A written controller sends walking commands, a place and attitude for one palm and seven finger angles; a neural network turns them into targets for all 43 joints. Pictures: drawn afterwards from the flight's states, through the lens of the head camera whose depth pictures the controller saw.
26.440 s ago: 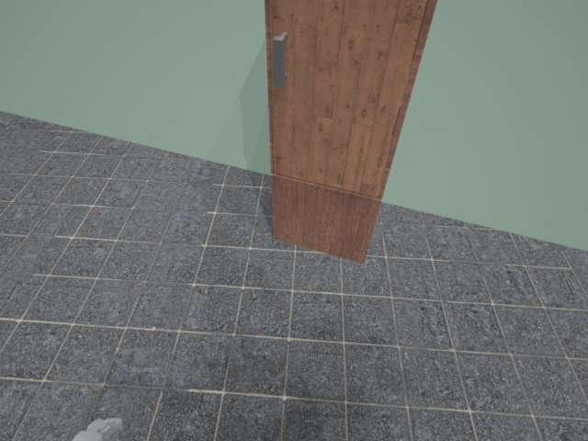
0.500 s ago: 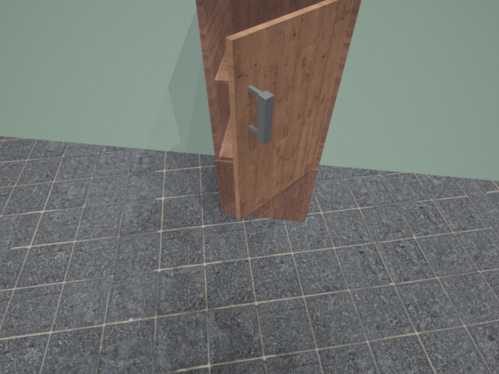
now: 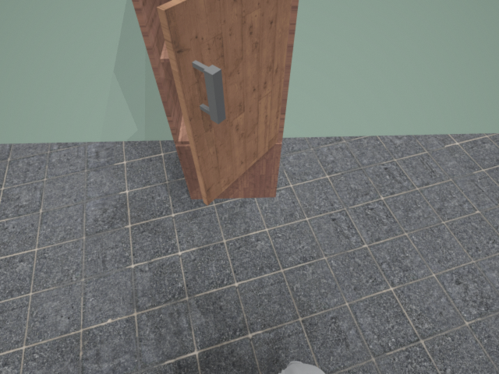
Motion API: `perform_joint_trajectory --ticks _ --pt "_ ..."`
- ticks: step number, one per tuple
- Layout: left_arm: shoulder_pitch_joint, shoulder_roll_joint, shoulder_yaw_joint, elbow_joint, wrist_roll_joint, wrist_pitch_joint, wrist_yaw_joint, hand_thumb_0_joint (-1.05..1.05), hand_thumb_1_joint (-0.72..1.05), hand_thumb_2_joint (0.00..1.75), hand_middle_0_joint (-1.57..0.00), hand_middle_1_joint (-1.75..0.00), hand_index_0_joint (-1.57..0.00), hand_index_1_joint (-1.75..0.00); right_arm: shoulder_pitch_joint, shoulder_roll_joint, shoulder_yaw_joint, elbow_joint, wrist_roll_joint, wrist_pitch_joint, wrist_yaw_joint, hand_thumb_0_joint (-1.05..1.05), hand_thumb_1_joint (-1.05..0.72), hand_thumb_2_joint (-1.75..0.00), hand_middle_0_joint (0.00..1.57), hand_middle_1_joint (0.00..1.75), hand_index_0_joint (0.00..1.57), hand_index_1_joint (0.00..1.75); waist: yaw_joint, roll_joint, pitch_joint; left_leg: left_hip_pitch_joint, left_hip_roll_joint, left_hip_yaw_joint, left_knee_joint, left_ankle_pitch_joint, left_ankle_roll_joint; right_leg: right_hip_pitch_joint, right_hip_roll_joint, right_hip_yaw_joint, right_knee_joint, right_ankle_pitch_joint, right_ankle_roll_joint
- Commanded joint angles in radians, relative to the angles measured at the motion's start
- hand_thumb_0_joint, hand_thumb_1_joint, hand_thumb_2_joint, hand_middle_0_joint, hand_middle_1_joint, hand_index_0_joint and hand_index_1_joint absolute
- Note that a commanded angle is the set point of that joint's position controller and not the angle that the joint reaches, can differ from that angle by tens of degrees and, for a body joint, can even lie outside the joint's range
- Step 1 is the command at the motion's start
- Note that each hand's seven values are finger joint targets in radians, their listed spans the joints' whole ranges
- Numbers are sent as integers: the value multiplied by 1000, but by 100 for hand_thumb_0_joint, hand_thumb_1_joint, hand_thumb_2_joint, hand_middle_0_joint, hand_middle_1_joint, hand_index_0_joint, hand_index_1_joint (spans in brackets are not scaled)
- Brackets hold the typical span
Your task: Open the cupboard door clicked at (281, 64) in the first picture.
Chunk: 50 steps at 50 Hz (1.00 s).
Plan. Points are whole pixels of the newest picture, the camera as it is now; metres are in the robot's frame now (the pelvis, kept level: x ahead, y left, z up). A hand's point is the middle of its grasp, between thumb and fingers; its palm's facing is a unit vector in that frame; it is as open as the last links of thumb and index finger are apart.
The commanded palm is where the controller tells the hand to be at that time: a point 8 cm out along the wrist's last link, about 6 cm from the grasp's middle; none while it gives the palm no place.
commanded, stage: walk to a spot facing it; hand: left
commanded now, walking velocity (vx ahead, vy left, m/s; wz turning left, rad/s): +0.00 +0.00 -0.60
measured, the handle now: (208, 92) +0.62 +0.13 +0.07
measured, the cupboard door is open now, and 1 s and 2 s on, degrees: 48 48 48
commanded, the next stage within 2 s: none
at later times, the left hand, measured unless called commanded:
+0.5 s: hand out of the picture +0.09 +0.16 -0.15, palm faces -0.18 -0.95 -0.25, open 7.4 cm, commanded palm none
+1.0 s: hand (216, 307) +0.25 +0.09 -0.16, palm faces -0.56 -0.77 -0.29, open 7.4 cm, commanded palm none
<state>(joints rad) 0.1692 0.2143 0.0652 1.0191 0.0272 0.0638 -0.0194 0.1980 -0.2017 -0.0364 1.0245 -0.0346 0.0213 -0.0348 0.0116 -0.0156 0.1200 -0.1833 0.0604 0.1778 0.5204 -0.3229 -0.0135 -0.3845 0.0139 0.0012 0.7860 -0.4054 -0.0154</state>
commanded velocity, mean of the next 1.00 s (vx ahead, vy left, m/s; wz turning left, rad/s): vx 0.00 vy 0.00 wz -0.60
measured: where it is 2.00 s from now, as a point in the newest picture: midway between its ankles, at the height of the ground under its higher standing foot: (321, 363)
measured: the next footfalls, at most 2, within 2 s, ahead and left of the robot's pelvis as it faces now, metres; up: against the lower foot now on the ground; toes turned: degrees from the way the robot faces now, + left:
left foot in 0.62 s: +0.10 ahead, +0.11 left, +0.00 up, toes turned -23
right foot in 0.94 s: +0.02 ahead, -0.15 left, +0.00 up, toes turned -37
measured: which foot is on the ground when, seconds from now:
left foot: down 0.00-0.10, up 0.12-0.60, down 0.62-0.94, up 0.96-1.00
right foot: down 0.00-0.62, up 0.64-0.92, down 0.94-1.00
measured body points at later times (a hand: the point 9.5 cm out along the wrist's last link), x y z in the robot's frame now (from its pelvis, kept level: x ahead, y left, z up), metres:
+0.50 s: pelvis +0.02 -0.03 +0.01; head +0.08 -0.04 +0.46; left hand +0.11 +0.21 -0.14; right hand +0.10 -0.30 -0.13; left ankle +0.04 +0.13 -0.68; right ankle +0.01 -0.10 -0.73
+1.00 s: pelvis +0.03 -0.03 -0.01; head +0.08 -0.07 +0.43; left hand +0.28 +0.13 -0.14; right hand -0.09 -0.28 -0.16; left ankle +0.06 +0.12 -0.70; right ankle -0.02 -0.13 -0.73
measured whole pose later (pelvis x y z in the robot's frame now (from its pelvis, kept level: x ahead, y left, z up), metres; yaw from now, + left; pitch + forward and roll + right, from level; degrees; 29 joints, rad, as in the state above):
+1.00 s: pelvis +0.03 -0.03 -0.01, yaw -35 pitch +1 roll +0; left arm 0.12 0.26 0.07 0.89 0.02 0.02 -0.03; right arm 0.22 -0.27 -0.05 0.92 -0.02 0.05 -0.02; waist -0.01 0.03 0.14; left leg -0.33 0.12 0.07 0.92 -0.54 -0.07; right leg -0.35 0.01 -0.04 0.64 -0.29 -0.03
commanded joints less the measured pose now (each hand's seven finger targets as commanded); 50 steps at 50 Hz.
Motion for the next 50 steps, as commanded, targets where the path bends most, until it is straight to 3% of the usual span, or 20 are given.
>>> perform_joint_trajectory --ticks 1,3,5,6,8,12,23,28,29,30,31,33,35,37,43,45,46,47,48,50 --pt "19 71 32 -105 -5 -24 -1 0 90 90 -20 -30 -20 -30 -11 -200 -50 -83 -5 -20 -20 0 -90 -90 20 30 20 30 12 189 -102 69 310 -157 -105 524 148 8 -51 -19 4 -75 9" --pt "131 93 44 -75 -2 -38 -2 0 90 90 -20 -30 -20 -30 -38 -205 -56 -92 7 -13 -16 0 -90 -90 20 30 20 30 63 67 -149 18 222 -66 102 428 61 184 -30 -43 -269 205 6" --pt "214 262 78 -56 3 -52 28 0 90 90 -20 -30 -20 -30 -69 -105 -45 -153 27 -3 -5 0 -90 -90 20 30 20 30 93 -368 -136 -353 -34 -45 551 -329 -42 350 -376 513 -468 827 -157" --pt "212 258 75 -59 -7 -51 36 0 90 90 -20 -30 -20 -30 -44 -123 -45 -140 27 10 -6 0 -90 -90 20 30 20 30 78 -284 -158 -371 -3 -176 646 -313 -33 350 -380 482 -461 704 -210" --pt "87 192 69 -105 -5 -40 46 0 90 90 -20 -30 -20 -30 -74 -116 -55 -128 23 17 3 0 -90 -90 20 30 20 30 30 -165 -93 -390 28 -198 691 -164 -35 225 -287 443 -486 349 -195" --pt "98 173 59 -118 -5 -59 45 0 90 90 -20 -30 -20 -30 -89 -88 -45 -133 20 14 9 0 -90 -90 20 30 20 30 18 -31 -140 -364 4 -202 611 -74 -54 251 -221 379 -443 510 -173" --pt "144 191 69 -129 7 -51 43 0 90 90 -20 -30 -20 -30 -174 -92 -43 -199 35 -1 1 0 -90 -90 20 30 20 30 42 -114 -149 -311 -45 -222 360 -123 -49 269 -198 494 -412 582 -194" --pt "51 190 67 -157 -2 -44 41 0 90 90 -20 -30 -20 -30 -31 -103 -42 -170 43 -19 -8 0 -90 -90 20 30 20 30 -35 -86 -205 13 -58 -223 -25 59 -32 101 -123 477 -324 506 -107" --pt "41 160 59 -170 -12 -42 39 0 90 90 -20 -30 -20 -30 14 -143 -46 -159 37 -29 -15 0 -90 -90 20 30 20 30 -54 -5 -224 166 26 -286 -147 94 -5 -17 -47 400 -256 367 -58" --pt "65 105 47 -185 -25 -43 26 0 90 90 -20 -30 -20 -30 24 -237 -63 -172 21 -41 -20 0 -90 -90 20 30 20 30 -48 258 -229 280 286 -563 -253 154 90 -205 91 231 -79 12 5" --pt "21 126 45 -199 -15 -45 18 0 90 90 -20 -30 -20 -30 41 -271 -65 -181 14 -32 -24 0 -90 -90 20 30 20 30 -56 285 -182 192 442 -646 -260 317 192 -232 69 93 147 -226 47" --pt "35 134 53 -213 -1 -45 0 0 90 90 -20 -30 -20 -30 -28 -222 -46 -223 -1 -32 -27 0 -90 -90 20 30 20 30 -8 98 -132 45 397 -531 -230 414 232 -214 5 64 339 -141 69" --pt "30 124 56 -175 -1 -35 -7 0 90 90 -20 -30 -20 -30 -39 -171 -30 -213 0 -34 -24 0 -90 -90 20 30 20 30 9 251 -133 71 266 -322 -155 671 163 -218 -12 54 386 -86 80" --pt "12 103 42 -189 -7 -30 -18 0 90 90 -20 -30 -20 -30 -15 -175 -31 -207 0 -34 -23 0 -90 -90 20 30 20 30 1 247 -155 116 215 -206 -116 719 132 -193 -22 0 294 -64 80" --pt "-40 92 24 -204 -8 -39 -26 0 90 90 -20 -30 -20 -30 72 -229 -56 -180 2 -23 -7 0 -90 -90 20 30 20 30 -39 233 -175 119 235 -138 -38 675 98 13 10 -110 -93 16 43" --pt "34 114 31 -178 -8 -43 -23 0 90 90 -20 -30 -20 -30 47 -234 -59 -184 11 -19 -2 0 -90 -90 20 30 20 30 12 190 -181 17 216 -101 72 573 49 200 10 -112 -278 199 19" --pt "121 182 45 -154 -3 -49 -13 0 90 90 -20 -30 -20 -30 34 -209 -57 -196 22 -18 5 0 -90 -90 20 30 20 30 56 50 -225 -141 173 -47 225 382 -2 406 -94 15 -347 433 -21" --pt "192 309 74 -133 7 -56 7 0 90 90 -20 -30 -20 -30 -15 -114 -34 -247 32 -18 10 0 -90 -90 20 30 20 30 94 -318 -241 -407 1 18 495 -260 -61 532 -378 420 -403 791 -144" --pt "232 329 78 -120 -11 -53 22 0 90 90 -20 -30 -20 -30 -39 -149 -32 -258 28 -4 0 0 -90 -90 20 30 20 30 123 -300 -269 -419 12 -147 628 -361 -50 494 -439 452 -398 864 -228" --pt "108 261 66 -158 -7 -40 34 0 90 90 -20 -30 -20 -30 -45 -145 -39 -220 29 4 1 0 -90 -90 20 30 20 30 64 -264 -170 -450 52 -194 689 -238 -48 342 -322 403 -446 465 -216"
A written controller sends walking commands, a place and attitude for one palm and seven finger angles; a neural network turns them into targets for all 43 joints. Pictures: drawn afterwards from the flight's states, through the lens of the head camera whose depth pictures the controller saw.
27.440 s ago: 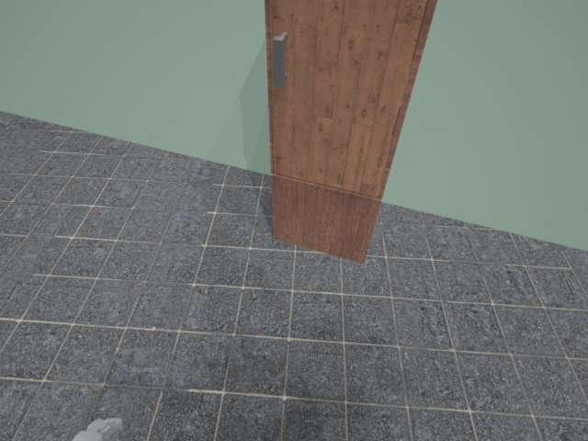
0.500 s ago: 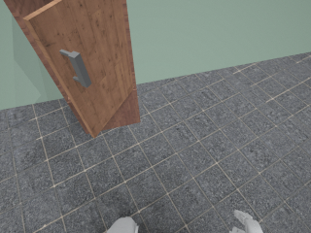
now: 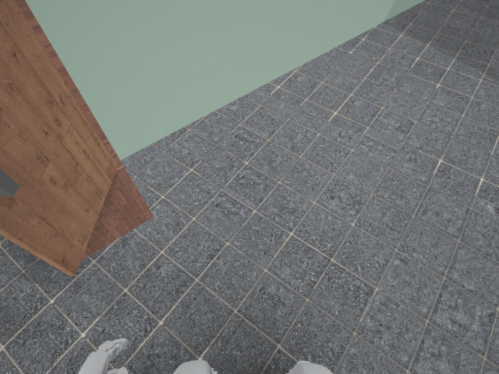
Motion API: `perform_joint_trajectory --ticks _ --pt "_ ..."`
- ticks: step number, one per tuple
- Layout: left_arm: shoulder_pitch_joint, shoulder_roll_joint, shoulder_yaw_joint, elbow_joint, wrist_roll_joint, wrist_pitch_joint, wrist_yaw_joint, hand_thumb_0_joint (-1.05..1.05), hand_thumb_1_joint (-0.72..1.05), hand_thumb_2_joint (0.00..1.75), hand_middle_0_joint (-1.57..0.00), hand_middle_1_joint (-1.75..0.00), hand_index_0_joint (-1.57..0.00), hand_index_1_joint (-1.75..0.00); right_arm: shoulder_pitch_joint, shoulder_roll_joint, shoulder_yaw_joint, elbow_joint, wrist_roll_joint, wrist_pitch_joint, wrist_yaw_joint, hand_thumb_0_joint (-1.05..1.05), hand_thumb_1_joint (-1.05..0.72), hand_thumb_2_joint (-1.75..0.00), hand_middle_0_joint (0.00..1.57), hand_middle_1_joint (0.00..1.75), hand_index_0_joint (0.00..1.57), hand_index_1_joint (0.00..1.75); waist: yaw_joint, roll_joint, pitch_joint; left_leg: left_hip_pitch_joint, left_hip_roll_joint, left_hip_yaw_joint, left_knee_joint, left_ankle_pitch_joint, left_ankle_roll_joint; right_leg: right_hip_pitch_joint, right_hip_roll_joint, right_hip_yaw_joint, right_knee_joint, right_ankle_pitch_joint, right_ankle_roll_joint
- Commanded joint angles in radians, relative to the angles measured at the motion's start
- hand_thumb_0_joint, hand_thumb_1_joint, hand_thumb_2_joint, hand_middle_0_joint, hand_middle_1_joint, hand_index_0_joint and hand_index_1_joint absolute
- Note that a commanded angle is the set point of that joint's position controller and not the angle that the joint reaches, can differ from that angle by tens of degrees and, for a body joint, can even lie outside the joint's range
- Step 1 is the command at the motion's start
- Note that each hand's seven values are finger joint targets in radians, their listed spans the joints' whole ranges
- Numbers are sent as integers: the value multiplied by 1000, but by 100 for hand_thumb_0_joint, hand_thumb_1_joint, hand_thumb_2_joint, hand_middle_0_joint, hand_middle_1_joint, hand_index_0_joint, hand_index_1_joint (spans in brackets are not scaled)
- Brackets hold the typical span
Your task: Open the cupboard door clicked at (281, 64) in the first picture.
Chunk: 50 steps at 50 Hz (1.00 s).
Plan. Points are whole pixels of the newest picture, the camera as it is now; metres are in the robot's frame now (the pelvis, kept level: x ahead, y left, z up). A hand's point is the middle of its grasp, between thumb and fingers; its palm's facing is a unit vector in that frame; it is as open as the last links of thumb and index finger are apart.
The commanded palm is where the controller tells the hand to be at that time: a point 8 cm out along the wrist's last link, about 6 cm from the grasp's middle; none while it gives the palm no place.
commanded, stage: walk to a spot facing it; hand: left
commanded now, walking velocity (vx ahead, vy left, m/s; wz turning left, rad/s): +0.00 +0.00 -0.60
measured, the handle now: out of the picture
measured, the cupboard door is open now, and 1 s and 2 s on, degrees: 48 48 48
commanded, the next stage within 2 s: turn to face it in 1.70 s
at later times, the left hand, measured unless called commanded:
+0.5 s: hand (157, 318) +0.22 +0.19 -0.15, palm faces -0.28 -0.95 -0.13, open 7.4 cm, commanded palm none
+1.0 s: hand (258, 226) +0.42 +0.01 -0.15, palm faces -0.53 -0.82 -0.22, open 7.2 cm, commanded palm none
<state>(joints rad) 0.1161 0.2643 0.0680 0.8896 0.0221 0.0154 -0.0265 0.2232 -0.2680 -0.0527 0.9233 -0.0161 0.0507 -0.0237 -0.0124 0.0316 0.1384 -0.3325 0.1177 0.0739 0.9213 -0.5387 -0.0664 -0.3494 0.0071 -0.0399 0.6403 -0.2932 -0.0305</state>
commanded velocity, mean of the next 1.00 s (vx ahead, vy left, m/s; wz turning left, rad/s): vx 0.31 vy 0.00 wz -0.50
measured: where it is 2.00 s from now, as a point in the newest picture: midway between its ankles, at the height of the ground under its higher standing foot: (346, 247)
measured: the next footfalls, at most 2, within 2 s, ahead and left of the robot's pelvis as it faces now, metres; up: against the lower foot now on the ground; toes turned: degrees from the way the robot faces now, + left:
left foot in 0.32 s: +0.09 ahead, +0.12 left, +0.00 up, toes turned -7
right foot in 0.80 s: +0.25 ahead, -0.17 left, +0.00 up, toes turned -35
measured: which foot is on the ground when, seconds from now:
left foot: up 0.00-0.30, down 0.32-0.78, up 0.80-1.00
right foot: down 0.00-0.32, up 0.34-0.78, down 0.80-1.00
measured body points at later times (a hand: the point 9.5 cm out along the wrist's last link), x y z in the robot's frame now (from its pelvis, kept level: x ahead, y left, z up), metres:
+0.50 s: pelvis +0.08 +0.03 +0.03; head +0.13 +0.06 +0.47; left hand +0.23 +0.25 -0.14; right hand +0.02 -0.21 -0.10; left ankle +0.05 +0.13 -0.72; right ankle +0.04 -0.12 -0.62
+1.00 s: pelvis +0.24 -0.11 +0.02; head +0.29 -0.14 +0.46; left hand +0.44 +0.05 -0.13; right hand +0.14 -0.32 -0.14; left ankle +0.34 +0.04 -0.63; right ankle +0.22 -0.14 -0.72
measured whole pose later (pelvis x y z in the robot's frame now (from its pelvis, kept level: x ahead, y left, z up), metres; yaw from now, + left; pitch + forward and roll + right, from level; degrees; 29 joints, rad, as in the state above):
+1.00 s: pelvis +0.24 -0.11 +0.02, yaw -33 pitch +1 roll +1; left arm 0.18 0.21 0.07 0.98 0.01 -0.05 0.00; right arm 0.26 -0.15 -0.04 0.98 -0.03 -0.02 0.00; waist -0.04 -0.02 0.09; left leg -0.57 0.15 0.02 1.14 -0.27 -0.06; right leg -0.22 0.08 -0.07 0.43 -0.24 -0.13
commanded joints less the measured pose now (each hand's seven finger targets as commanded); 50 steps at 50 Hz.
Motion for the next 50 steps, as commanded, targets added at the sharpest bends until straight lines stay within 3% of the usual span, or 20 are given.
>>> perform_joint_trajectory --ticks 1,6,11,14,15,16,17,19,23,32,34,37,38,39,40,41,43,45,47,50 --pt "97 187 54 -46 0 11 42 0 90 90 -20 -30 -20 -30 -69 -88 -26 -108 9 -23 -4 0 -90 -90 20 30 20 30 61 -270 -168 -270 -7 -88 279 40 -2 249 -272 389 -299 307 -175" --pt "72 170 43 -61 3 -3 37 0 90 90 -20 -30 -20 -30 -30 -46 -20 -88 -3 -19 15 0 -90 -90 20 30 20 30 25 -130 -181 -148 -52 -41 87 145 -14 145 -203 359 -343 59 -152" --pt "79 179 51 -55 8 -11 20 0 90 90 -20 -30 -20 -30 -34 -48 -24 -104 1 -53 19 0 -90 -90 20 30 20 30 36 -187 -142 -48 -90 -27 -176 87 6 81 -195 457 -378 -218 -175" --pt "9 128 44 -70 -1 -13 11 0 90 90 -20 -30 -20 -30 151 -71 -25 -43 0 -82 5 0 -90 -90 20 30 20 30 -64 -102 -157 327 -79 -31 -491 180 26 -177 -89 382 -243 -309 -93" --pt "7 47 28 -94 -9 -13 2 0 90 90 -20 -30 -20 -30 230 -155 -41 -21 -15 -93 -7 0 -90 -90 20 30 20 30 -99 181 -166 459 135 -300 -658 -57 86 -362 42 243 10 -334 -32" --pt "-53 30 22 -135 -10 -19 -4 0 90 90 -20 -30 -20 -30 298 -230 -55 -19 -26 -97 -16 0 -90 -90 20 30 20 30 -125 343 -134 440 390 -622 -779 -186 186 -484 79 65 291 -350 22" --pt "-114 65 32 -148 3 -25 -16 0 90 90 -20 -30 -20 -30 264 -218 -46 -30 -23 -96 -18 0 -90 -90 20 30 20 30 -112 177 -61 318 427 -617 -819 -159 242 -481 -25 126 411 -252 17" --pt "-51 55 45 -94 20 -29 -33 0 90 90 -20 -30 -20 -30 162 -131 -23 -56 -25 -109 -9 0 -90 -90 20 30 20 30 -37 61 -35 230 300 -419 -785 11 189 -430 -48 90 532 -85 28" --pt "-2 -23 19 -51 12 -15 -45 0 90 90 -20 -30 -20 -30 218 -48 10 -15 -10 -130 -19 0 -90 -90 20 30 20 30 -12 130 -82 354 159 -41 -665 647 89 -438 -51 11 590 71 43" --pt "-207 -55 -11 -83 5 -13 -49 0 90 90 -20 -30 -20 -30 371 -38 17 72 -24 -127 -21 0 -90 -90 20 30 20 30 -69 131 -26 433 205 107 -650 850 127 -395 -55 -87 198 101 12" --pt "-196 -47 -11 -74 5 -18 -46 0 90 90 -20 -30 -20 -30 379 -45 15 86 -23 -124 -20 0 -90 -90 20 30 20 30 -58 145 -48 437 209 148 -594 1050 128 -283 -9 -132 104 58 -19" --pt "28 2 11 -12 2 -32 -31 0 90 90 -20 -30 -20 -30 299 -102 1 73 -13 -123 -19 0 -90 -90 20 30 20 30 60 141 -173 400 228 180 -348 1325 117 48 47 -143 12 9 -78" --pt "197 41 26 38 7 -41 -23 0 90 90 -20 -30 -20 -30 244 -104 -2 55 -3 -122 -12 0 -90 -90 20 30 20 30 146 98 -247 267 195 205 -145 1246 85 313 50 -129 -67 86 -103" --pt "347 142 54 80 11 -49 -9 0 90 90 -20 -30 -20 -30 225 -62 4 32 18 -125 2 0 -90 -90 20 30 20 30 213 -83 -351 -21 100 221 151 740 48 629 -152 120 -119 96 -175" --pt "396 224 73 92 -7 -50 6 0 90 90 -20 -30 -20 -30 222 6 10 -5 29 -125 -2 0 -90 -90 20 30 20 30 187 -288 -425 -318 -74 123 505 -76 4 764 -416 648 -249 220 -283" --pt "330 235 76 74 -23 -44 20 0 90 90 -20 -30 -20 -30 144 -29 1 -17 20 -117 -1 0 -90 -90 20 30 20 30 165 -185 -299 -409 -24 -50 578 -16 35 627 -430 641 -343 113 -288" --pt "139 117 39 36 -21 -46 28 0 90 90 -20 -30 -20 -30 95 1 -12 -4 7 -102 6 0 -90 -90 20 30 20 30 57 -38 -91 -320 53 -69 463 176 26 230 -342 437 -423 -12 -210" --pt "83 54 15 19 -11 -68 28 0 90 90 -20 -30 -20 -30 138 32 -7 34 -9 -76 11 0 -90 -90 20 30 20 30 -9 -76 -28 -209 63 -69 329 241 15 22 -257 281 -470 61 -156" --pt "97 46 14 36 -7 -82 25 0 90 90 -20 -30 -20 -30 187 42 -8 50 -13 -64 17 0 -90 -90 20 30 20 30 -40 -113 -65 -195 46 -55 233 281 8 39 -203 209 -470 121 -143" --pt "173 25 24 67 -10 -101 22 0 90 90 -20 -30 -20 -30 128 46 -13 36 -14 -68 23 0 -90 -90 20 30 20 30 -17 -105 -123 -261 30 -47 132 350 0 173 -170 196 -440 265 -132"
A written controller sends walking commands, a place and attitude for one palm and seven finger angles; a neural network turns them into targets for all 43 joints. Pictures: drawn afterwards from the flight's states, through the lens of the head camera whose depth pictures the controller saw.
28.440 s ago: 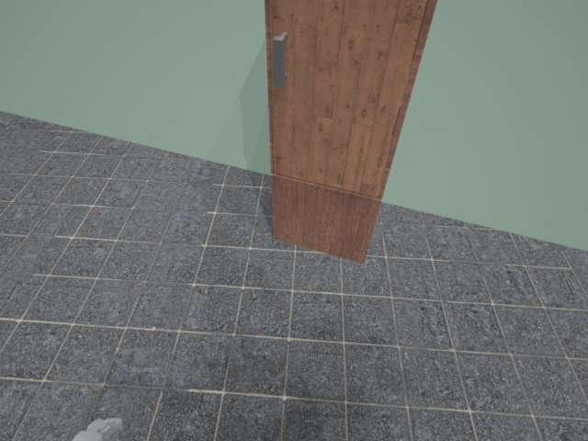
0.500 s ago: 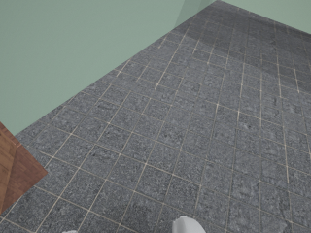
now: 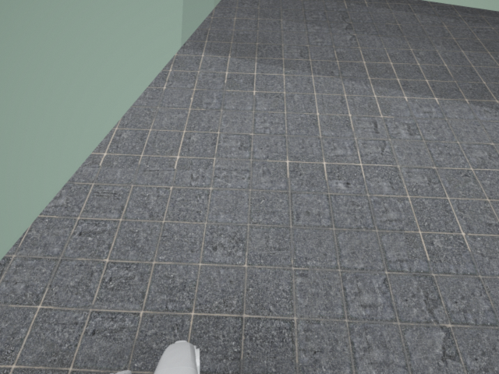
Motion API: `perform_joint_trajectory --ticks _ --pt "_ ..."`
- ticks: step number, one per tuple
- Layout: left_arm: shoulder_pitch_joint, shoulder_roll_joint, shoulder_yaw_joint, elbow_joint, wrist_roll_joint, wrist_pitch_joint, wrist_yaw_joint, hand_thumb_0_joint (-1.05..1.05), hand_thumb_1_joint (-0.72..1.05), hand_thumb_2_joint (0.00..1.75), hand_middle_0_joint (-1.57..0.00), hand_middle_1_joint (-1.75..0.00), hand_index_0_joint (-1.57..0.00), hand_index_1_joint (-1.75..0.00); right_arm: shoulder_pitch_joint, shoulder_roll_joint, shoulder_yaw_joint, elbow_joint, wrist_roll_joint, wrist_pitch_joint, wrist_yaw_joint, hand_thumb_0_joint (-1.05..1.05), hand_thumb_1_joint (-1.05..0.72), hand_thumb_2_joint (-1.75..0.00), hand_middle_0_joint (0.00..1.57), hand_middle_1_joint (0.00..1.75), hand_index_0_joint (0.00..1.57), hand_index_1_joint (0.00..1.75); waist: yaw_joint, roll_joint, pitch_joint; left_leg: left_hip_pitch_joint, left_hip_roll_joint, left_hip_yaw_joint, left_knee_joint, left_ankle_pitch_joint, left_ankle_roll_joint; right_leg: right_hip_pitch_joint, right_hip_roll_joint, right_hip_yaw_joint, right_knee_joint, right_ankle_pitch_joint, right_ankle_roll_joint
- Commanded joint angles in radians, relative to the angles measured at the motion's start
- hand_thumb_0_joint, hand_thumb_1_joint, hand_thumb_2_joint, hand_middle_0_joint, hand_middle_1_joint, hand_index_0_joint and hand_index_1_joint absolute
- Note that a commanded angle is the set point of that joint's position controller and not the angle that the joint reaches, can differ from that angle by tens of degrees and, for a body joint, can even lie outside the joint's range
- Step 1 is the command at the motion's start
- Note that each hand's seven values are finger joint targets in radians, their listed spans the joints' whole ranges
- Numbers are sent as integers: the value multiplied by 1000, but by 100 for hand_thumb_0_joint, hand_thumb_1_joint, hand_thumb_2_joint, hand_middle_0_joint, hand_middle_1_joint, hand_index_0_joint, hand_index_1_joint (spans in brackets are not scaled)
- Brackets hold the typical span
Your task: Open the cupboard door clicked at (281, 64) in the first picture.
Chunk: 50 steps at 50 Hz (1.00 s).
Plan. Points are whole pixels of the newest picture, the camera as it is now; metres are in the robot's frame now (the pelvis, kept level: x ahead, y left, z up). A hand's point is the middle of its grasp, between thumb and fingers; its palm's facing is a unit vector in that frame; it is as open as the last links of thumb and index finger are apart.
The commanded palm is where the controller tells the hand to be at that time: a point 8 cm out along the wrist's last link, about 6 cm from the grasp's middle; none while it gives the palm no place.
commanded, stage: walk to a spot facing it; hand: left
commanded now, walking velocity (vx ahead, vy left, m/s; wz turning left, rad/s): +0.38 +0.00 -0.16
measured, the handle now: out of the picture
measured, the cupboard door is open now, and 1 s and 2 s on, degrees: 48 48 48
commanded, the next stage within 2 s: turn to face it in 0.70 s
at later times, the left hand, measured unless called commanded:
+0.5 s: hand (150, 306) +0.26 +0.21 -0.18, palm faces -0.06 -0.99 -0.12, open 7.4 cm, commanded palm none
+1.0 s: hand (232, 157) +0.66 +0.06 -0.16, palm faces -0.34 -0.92 -0.20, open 7.4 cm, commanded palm none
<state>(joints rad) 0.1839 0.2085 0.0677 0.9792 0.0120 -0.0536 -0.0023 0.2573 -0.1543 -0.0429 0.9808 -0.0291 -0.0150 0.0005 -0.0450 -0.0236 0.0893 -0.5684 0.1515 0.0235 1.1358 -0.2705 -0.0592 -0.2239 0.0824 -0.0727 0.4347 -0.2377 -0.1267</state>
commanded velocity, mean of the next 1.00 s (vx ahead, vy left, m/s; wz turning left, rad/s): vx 0.25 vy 0.00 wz -0.14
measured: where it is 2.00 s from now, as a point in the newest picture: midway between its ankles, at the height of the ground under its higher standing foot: (280, 268)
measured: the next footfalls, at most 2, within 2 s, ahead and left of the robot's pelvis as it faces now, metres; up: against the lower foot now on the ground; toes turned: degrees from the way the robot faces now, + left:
left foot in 0.34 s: +0.33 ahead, +0.11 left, +0.00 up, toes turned +0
right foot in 0.86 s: +0.53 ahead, -0.14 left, +0.00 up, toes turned -25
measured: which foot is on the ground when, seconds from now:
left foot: up 0.00-0.32, down 0.34-0.86, up 0.88-1.00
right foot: down 0.00-0.34, up 0.36-0.84, down 0.86-1.00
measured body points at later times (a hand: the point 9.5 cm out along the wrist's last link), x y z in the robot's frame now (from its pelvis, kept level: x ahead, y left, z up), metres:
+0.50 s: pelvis +0.27 +0.04 +0.00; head +0.30 +0.06 +0.44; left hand +0.27 +0.26 -0.17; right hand +0.32 -0.20 -0.14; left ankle +0.29 +0.11 -0.74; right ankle +0.18 -0.08 -0.63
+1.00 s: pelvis +0.48 -0.07 -0.01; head +0.52 -0.09 +0.44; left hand +0.67 +0.10 -0.14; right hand +0.35 -0.24 -0.16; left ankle +0.43 +0.10 -0.64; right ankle +0.49 -0.12 -0.74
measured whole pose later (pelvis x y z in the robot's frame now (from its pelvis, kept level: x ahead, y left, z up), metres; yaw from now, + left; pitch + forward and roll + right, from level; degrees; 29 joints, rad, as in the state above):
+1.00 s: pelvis +0.48 -0.07 -0.01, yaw -16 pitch +0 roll +2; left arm 0.08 0.18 0.02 0.98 0.01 -0.06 0.01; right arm 0.38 -0.12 -0.01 1.10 -0.01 0.00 -0.02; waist -0.08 -0.02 0.09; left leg -0.41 0.09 0.05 1.21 -0.44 -0.04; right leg -0.30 0.00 -0.17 0.53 -0.24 -0.10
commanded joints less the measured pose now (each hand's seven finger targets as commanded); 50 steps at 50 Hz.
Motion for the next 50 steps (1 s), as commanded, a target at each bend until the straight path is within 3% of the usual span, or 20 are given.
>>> perform_joint_trajectory --ticks 1,5,10,13,14,15,16,17,18,19,21,25,37,39,41,42,43,44,46,50 --pt "129 84 23 -10 -2 -37 -3 0 90 90 -20 -30 -20 -30 56 -70 -23 -35 1 -6 0 0 -90 -90 20 30 20 30 26 -52 -85 -70 -8 2 -105 98 -9 113 -244 229 -220 289 -26" --pt "233 68 7 37 -3 -44 7 0 90 90 -20 -30 -20 -30 -117 -78 -18 -86 8 -20 7 0 -90 -90 20 30 20 30 70 -76 -76 -166 -30 19 -199 103 0 285 -257 235 -157 611 -13" --pt "310 71 -5 75 4 -41 24 0 90 90 -20 -30 -20 -30 -279 -74 -10 -123 12 -31 21 0 -90 -90 20 30 20 30 102 -84 -7 -138 -71 57 -360 68 25 353 -287 265 -140 750 -32" --pt "299 102 -2 87 7 -44 28 0 90 90 -20 -30 -20 -30 -227 -83 -14 -99 9 -40 16 0 -90 -90 20 30 20 30 52 -77 -44 80 -153 123 -505 17 58 327 -277 234 -23 992 -23" --pt "278 113 2 85 2 -46 28 0 90 90 -20 -30 -20 -30 -120 -99 -18 -65 6 -45 7 0 -90 -90 20 30 20 30 -3 -69 -81 235 -187 139 -561 73 76 272 -255 201 65 1042 -3" --pt "257 117 4 82 -3 -47 27 0 90 90 -20 -30 -20 -30 33 -135 -29 -18 0 -48 -3 0 -90 -90 20 30 20 30 -73 -59 -148 488 -162 108 -607 159 107 130 -229 181 230 956 29" --pt "258 85 5 62 -14 -49 21 0 90 90 -20 -30 -20 -30 200 -233 -53 20 -15 -55 -14 0 -90 -90 20 30 20 30 -129 81 -272 764 68 -188 -613 231 197 -114 -136 134 499 583 72" --pt "302 33 -14 46 -27 -54 8 0 90 90 -20 -30 -20 -30 293 -300 -64 35 -18 -55 -18 0 -90 -90 20 30 20 30 -108 278 -387 917 340 -527 -728 348 335 -298 -12 70 871 -228 84" --pt "235 67 -9 28 -16 -49 15 0 90 90 -20 -30 -20 -30 233 -279 -57 19 1 -41 -19 0 -90 -90 20 30 20 30 -81 164 -299 788 367 -565 -805 246 360 -352 -79 144 987 -265 66" --pt "188 49 -6 21 -1 -41 14 0 90 90 -20 -30 -20 -30 140 -240 -47 0 2 -46 -18 0 -90 -90 20 30 20 30 -46 96 -146 588 329 -487 -875 52 336 -403 -115 128 999 -225 78" --pt "164 7 0 33 18 -12 -8 0 90 90 -20 -30 -20 -30 55 -124 -16 -11 1 -63 -23 0 -90 -90 20 30 20 30 21 128 35 335 224 -292 -953 -19 223 -384 -171 130 939 -75 94" --pt "207 -44 -3 43 21 26 -22 0 90 90 -20 -30 -20 -30 107 -99 -5 27 9 -87 -28 0 -90 -90 20 30 20 30 68 133 -53 392 128 -7 -932 327 165 -367 -179 89 794 25 119" --pt "-164 -3 -5 -88 14 39 -49 0 90 90 -20 -30 -20 -30 286 -146 1 83 -3 -61 -37 0 -90 -90 20 30 20 30 -3 147 37 578 158 177 -852 724 139 -372 -125 -64 280 95 72" --pt "-100 24 0 -79 13 34 -45 0 90 90 -20 -30 -20 -30 274 -174 -3 78 -1 -57 -39 0 -90 -90 20 30 20 30 35 156 -22 617 177 199 -724 960 130 -263 -81 -86 243 34 43" --pt "118 58 7 -15 19 13 -30 0 90 90 -20 -30 -20 -30 231 -189 0 68 10 -54 -39 0 -90 -90 20 30 20 30 137 132 -154 522 131 204 -443 993 97 87 -49 -87 115 114 19" --pt "265 140 26 32 24 -2 -14 0 90 90 -20 -30 -20 -30 227 -153 4 62 30 -55 -30 0 -90 -90 20 30 20 30 197 -12 -276 281 54 221 -181 641 64 418 -227 89 104 411 -38" --pt "351 230 43 56 10 -11 2 0 90 90 -20 -30 -20 -30 300 -86 11 49 46 -55 -32 0 -90 -90 20 30 20 30 176 -248 -437 24 -136 168 195 -357 14 644 -562 526 73 844 -177" --pt "272 225 29 34 -13 -6 16 0 90 90 -20 -30 -20 -30 262 -118 7 51 45 -40 -38 0 -90 -90 20 30 20 30 150 -127 -424 42 -84 -14 252 -355 31 519 -570 444 -2 817 -198" --pt "116 144 2 3 -12 2 26 0 90 90 -20 -30 -20 -30 171 -57 10 55 32 -16 -31 0 -90 -90 20 30 20 30 85 -44 -174 38 -33 -28 208 -215 23 183 -477 266 -81 677 -117" --pt "1 63 -26 -15 -5 -17 25 0 90 90 -20 -30 -20 -30 255 -5 18 102 21 26 -22 0 -90 -90 20 30 20 30 -21 -51 -110 155 -27 -9 -28 -98 10 -11 -381 -14 -134 713 -12"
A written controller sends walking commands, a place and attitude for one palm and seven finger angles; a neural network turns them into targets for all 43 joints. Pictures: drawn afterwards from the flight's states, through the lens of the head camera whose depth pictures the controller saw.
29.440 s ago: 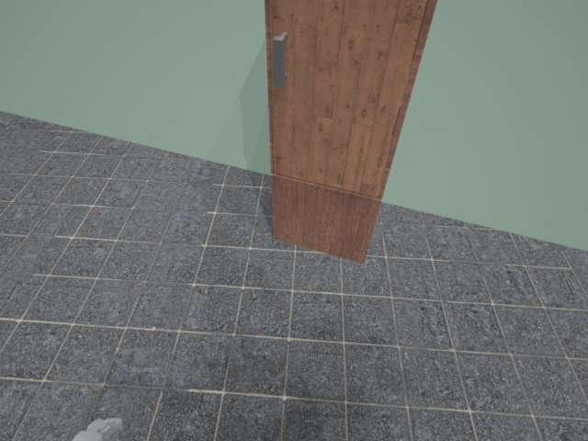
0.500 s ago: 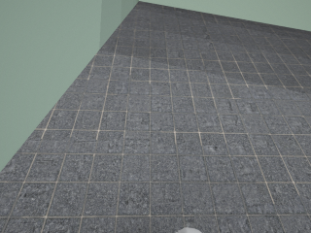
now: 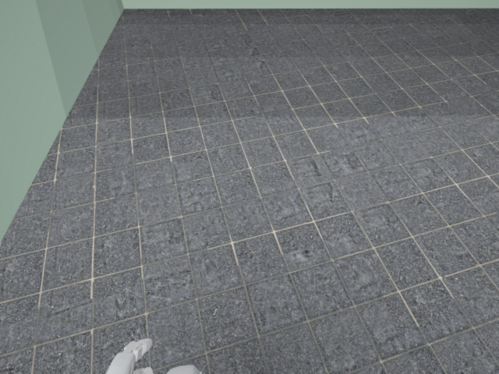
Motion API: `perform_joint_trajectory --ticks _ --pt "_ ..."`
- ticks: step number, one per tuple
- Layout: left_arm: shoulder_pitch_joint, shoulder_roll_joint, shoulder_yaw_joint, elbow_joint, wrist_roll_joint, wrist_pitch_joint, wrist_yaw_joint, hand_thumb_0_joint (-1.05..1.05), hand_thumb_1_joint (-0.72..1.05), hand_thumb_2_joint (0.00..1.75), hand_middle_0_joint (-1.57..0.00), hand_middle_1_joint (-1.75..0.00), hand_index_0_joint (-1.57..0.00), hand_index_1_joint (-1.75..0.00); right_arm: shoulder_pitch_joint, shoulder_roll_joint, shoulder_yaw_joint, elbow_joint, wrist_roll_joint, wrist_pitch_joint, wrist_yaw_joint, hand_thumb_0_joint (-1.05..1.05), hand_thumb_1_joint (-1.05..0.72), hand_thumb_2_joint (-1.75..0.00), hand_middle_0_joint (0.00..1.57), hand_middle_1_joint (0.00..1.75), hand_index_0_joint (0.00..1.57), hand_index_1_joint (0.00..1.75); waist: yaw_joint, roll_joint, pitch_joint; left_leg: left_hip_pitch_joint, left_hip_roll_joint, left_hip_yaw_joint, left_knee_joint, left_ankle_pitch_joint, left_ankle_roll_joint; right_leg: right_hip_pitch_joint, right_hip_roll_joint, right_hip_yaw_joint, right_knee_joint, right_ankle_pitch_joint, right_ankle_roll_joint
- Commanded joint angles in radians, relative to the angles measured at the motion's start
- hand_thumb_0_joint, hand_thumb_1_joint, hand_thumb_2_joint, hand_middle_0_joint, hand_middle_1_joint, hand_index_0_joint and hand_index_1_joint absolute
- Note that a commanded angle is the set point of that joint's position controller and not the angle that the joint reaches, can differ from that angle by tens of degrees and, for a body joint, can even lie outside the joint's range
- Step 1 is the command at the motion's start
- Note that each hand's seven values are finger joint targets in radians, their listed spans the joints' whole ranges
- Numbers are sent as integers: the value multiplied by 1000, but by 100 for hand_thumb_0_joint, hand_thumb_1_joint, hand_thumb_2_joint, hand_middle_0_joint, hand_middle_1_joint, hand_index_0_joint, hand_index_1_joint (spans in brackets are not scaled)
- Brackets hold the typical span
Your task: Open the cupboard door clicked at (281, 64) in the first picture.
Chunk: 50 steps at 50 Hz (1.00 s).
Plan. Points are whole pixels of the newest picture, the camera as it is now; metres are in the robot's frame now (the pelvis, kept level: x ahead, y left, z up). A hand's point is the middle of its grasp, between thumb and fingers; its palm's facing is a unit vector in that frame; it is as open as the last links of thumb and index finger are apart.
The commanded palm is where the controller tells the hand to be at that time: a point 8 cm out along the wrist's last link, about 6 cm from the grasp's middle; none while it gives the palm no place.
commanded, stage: turn to face it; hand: left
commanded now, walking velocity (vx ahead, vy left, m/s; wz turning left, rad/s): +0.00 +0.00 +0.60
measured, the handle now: out of the picture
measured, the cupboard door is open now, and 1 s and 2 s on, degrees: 48 48 48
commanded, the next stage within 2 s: none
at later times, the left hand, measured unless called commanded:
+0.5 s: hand out of the picture +0.10 +0.24 -0.18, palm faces +0.29 -0.93 -0.24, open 7.4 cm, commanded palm none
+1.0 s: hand out of the picture +0.07 +0.14 -0.15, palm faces +0.56 -0.79 -0.25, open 7.4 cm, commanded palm none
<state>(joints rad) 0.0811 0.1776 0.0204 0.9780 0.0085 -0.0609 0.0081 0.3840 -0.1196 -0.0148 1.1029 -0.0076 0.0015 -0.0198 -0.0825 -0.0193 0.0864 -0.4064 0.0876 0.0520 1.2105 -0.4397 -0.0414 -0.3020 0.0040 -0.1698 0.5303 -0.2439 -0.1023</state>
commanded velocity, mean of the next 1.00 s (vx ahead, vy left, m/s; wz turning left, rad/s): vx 0.00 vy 0.00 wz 0.60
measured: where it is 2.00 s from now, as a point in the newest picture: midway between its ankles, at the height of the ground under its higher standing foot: outside the picture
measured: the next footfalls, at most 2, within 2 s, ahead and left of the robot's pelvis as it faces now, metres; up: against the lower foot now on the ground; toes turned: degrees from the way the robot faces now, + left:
left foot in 0.36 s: +0.14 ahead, +0.14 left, +0.00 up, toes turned +20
right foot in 0.72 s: +0.19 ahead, -0.13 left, +0.00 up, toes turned +22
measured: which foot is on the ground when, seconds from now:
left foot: up 0.00-0.34, down 0.36-0.72, up 0.74-1.00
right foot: down 0.00-0.36, up 0.38-0.70, down 0.72-1.00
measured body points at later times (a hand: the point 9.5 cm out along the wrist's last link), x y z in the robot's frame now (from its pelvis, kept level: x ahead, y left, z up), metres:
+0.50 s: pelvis +0.09 +0.02 -0.01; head +0.13 +0.04 +0.44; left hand +0.08 +0.29 -0.16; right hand +0.23 -0.21 -0.15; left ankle +0.10 +0.12 -0.73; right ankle +0.07 -0.11 -0.66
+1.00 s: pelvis +0.13 -0.05 +0.01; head +0.19 -0.03 +0.45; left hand +0.04 +0.18 -0.13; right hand +0.38 -0.21 -0.14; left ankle +0.06 +0.07 -0.69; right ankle +0.15 -0.15 -0.73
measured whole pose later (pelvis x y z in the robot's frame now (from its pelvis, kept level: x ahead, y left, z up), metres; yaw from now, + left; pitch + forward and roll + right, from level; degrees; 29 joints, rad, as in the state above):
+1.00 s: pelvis +0.13 -0.05 +0.01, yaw +35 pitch +1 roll +4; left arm 0.23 0.19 0.03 0.90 0.03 0.00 0.01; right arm 0.10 -0.27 -0.08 0.91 -0.02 0.07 0.04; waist 0.00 -0.04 0.11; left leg -0.43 0.02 0.08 0.85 -0.44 -0.07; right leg -0.19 -0.14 -0.20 0.53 -0.35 -0.01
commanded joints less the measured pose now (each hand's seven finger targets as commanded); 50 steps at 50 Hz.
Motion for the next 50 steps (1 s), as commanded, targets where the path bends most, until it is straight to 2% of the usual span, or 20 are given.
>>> perform_joint_trajectory --ticks 1,13,16,17,18,19,20,22,24,26,32,34,35,36,37,38,40,42,46,50 --pt "106 90 22 -12 -2 -10 13 0 90 90 -20 -30 -20 -30 119 -37 -13 -18 -1 14 1 0 -90 -90 20 30 20 30 19 -70 -116 -15 25 -17 -128 94 -14 87 -286 62 -225 739 -27" --pt "151 145 70 -44 16 28 23 0 90 90 -20 -30 -20 -30 -182 -99 -39 -169 -13 27 31 0 -90 -90 20 30 20 30 83 -106 -68 -86 -2 74 -441 60 -1 249 -374 15 -96 661 -28" --pt "137 189 78 -63 5 32 16 0 90 90 -20 -30 -20 -30 -88 -155 -51 -170 -21 21 30 0 -90 -90 20 30 20 30 23 -46 -155 140 -60 95 -641 224 33 212 -344 -42 147 683 34" --pt "123 175 77 -82 -2 37 12 0 90 90 -20 -30 -20 -30 -13 -220 -67 -163 -27 14 26 0 -90 -90 20 30 20 30 -18 94 -208 296 42 -51 -740 505 95 71 -275 -69 329 451 92" --pt "97 106 57 -130 -12 43 5 0 90 90 -20 -30 -20 -30 29 -329 -89 -168 -27 8 21 0 -90 -90 20 30 20 30 -26 399 -209 406 334 -458 -807 962 260 -223 -106 -43 597 -370 170" --pt "31 142 57 -169 4 62 13 0 90 90 -20 -30 -20 -30 51 -351 -92 -157 -18 14 9 0 -90 -90 20 30 20 30 -35 238 -236 393 392 -521 -816 933 336 -269 -85 133 706 -444 158" --pt "18 140 63 -187 7 69 12 0 90 90 -20 -30 -20 -30 -11 -355 -95 -180 -19 14 4 0 -90 -90 20 30 20 30 0 141 -178 302 379 -474 -854 647 331 -286 -112 173 727 -384 157" --pt "32 135 72 -148 14 79 7 0 90 90 -20 -30 -20 -30 -137 -305 -80 -220 -20 8 -3 0 -90 -90 20 30 20 30 46 197 -123 171 248 -391 -894 412 243 -278 -111 188 704 -247 166" --pt "91 128 71 -125 14 87 -3 0 90 90 -20 -30 -20 -30 -189 -289 -74 -238 -20 1 -3 0 -90 -90 20 30 20 30 78 165 -131 157 174 -288 -890 402 197 -239 -96 176 636 -169 175" --pt "102 118 66 -124 10 89 -3 0 90 90 -20 -30 -20 -30 -183 -307 -81 -240 -18 1 0 0 -90 -90 20 30 20 30 75 126 -155 181 149 -260 -871 439 194 -201 -77 162 526 -174 181" --pt "104 115 59 -150 5 81 3 0 90 90 -20 -30 -20 -30 -191 -327 -105 -246 -20 19 11 0 -90 -90 20 30 20 30 62 190 -183 167 117 -319 -820 422 185 -52 -17 119 208 -193 178" --pt "187 138 65 -133 3 71 6 0 90 90 -20 -30 -20 -30 -244 -315 -108 -266 -11 26 14 0 -90 -90 20 30 20 30 107 178 -196 70 74 -305 -745 390 145 117 -11 112 -10 -51 173" --pt "232 188 77 -126 11 61 13 0 90 90 -20 -30 -20 -30 -259 -273 -104 -280 -2 28 18 0 -90 -90 20 30 20 30 133 51 -196 -56 2 -250 -647 252 90 247 -110 198 -169 -31 149" --pt "246 293 98 -126 26 53 22 0 90 90 -20 -30 -20 -30 -258 -194 -93 -304 3 27 24 0 -90 -90 20 30 20 30 143 -290 -168 -246 -148 -70 -407 -37 2 319 -394 502 -277 4 48" --pt "226 318 91 -140 21 56 27 0 90 90 -20 -30 -20 -30 -298 -233 -96 -318 -6 28 28 0 -90 -90 20 30 20 30 152 -309 -136 -238 -120 -84 -154 -196 2 183 -527 571 -282 128 -39" --pt "178 277 84 -157 20 53 31 0 90 90 -20 -30 -20 -30 -273 -240 -100 -311 -8 36 33 0 -90 -90 20 30 20 30 116 -200 -112 -218 -87 -123 -42 -135 6 110 -501 483 -270 102 -61" --pt "94 211 66 -166 15 53 29 0 90 90 -20 -30 -20 -30 -267 -214 -96 -266 -12 50 41 0 -90 -90 20 30 20 30 68 -202 -65 -228 -54 -84 49 -24 -17 112 -364 303 -203 272 -17" --pt "118 193 61 -163 17 46 26 0 90 90 -20 -30 -20 -30 -276 -189 -83 -269 -8 49 49 0 -90 -90 20 30 20 30 74 -190 -83 -214 -57 -37 -54 -4 -33 189 -322 178 -151 482 7" --pt "228 226 72 -132 20 44 26 0 90 90 -20 -30 -20 -30 -352 -161 -62 -284 -3 42 54 0 -90 -90 20 30 20 30 129 -166 -123 -135 -77 45 -328 1 -34 324 -328 112 -79 700 17" --pt "236 253 83 -123 23 48 23 0 90 90 -20 -30 -20 -30 -359 -168 -58 -296 1 37 53 0 -90 -90 20 30 20 30 131 -206 -127 -37 -89 77 -484 11 -10 312 -363 92 -37 729 12"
